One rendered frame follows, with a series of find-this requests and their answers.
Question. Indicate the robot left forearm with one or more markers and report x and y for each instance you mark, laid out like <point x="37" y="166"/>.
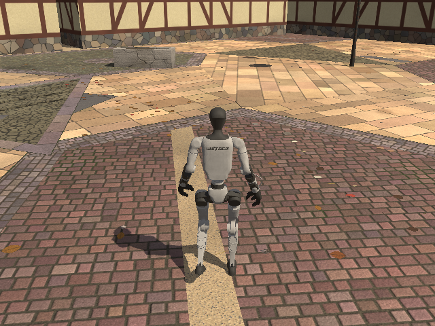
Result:
<point x="184" y="177"/>

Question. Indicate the right robot upper arm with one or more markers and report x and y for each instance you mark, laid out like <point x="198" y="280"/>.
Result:
<point x="242" y="154"/>

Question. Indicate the robot left hand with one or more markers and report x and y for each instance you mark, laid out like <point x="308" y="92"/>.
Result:
<point x="181" y="189"/>

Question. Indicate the right robot foot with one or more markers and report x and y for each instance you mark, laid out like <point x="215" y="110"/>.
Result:
<point x="232" y="270"/>

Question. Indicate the robot right hand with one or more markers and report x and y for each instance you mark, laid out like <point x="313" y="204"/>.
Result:
<point x="256" y="196"/>

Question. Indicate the left robot thigh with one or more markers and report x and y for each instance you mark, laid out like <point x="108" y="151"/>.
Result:
<point x="202" y="204"/>

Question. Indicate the left robot upper arm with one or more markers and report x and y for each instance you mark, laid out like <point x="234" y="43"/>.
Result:
<point x="192" y="154"/>

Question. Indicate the robot right forearm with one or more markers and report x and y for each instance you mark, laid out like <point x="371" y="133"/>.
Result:
<point x="252" y="181"/>

